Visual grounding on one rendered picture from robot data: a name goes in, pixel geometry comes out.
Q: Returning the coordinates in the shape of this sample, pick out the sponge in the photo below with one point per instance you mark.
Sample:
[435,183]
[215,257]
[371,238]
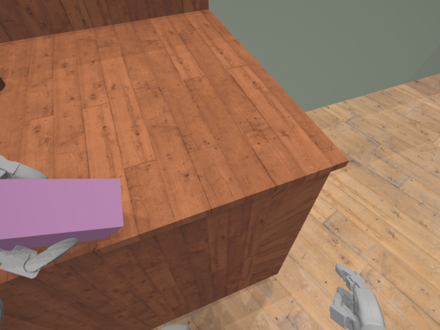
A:
[42,212]

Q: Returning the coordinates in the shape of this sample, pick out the table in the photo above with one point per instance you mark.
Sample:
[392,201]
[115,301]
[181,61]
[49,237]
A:
[218,166]

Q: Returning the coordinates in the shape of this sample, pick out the left robot hand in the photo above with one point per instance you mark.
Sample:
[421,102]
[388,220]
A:
[21,260]

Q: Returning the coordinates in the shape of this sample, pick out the right robot hand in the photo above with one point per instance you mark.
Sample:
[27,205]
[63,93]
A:
[359,309]

